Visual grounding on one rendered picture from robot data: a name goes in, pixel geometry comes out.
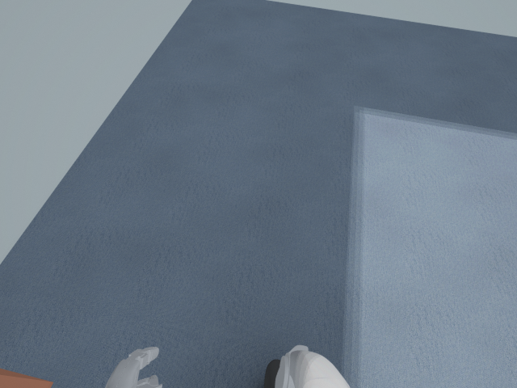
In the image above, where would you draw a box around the robot left hand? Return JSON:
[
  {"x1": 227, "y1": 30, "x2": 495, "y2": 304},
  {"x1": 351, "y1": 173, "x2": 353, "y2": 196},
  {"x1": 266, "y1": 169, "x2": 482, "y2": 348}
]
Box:
[{"x1": 105, "y1": 347, "x2": 162, "y2": 388}]

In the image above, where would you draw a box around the cupboard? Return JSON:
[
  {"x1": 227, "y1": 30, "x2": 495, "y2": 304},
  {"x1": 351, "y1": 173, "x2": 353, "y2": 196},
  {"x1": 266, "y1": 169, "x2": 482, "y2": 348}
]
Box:
[{"x1": 0, "y1": 369, "x2": 53, "y2": 388}]

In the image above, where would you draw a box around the right robot shin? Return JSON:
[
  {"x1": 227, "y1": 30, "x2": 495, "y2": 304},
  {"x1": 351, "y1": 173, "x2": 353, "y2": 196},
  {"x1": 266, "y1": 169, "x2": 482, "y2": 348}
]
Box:
[{"x1": 275, "y1": 345, "x2": 309, "y2": 388}]

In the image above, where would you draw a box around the robot right thigh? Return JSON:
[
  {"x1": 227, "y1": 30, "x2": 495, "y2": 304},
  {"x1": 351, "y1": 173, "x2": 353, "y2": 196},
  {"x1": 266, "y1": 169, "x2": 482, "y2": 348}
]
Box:
[{"x1": 280, "y1": 350, "x2": 350, "y2": 388}]

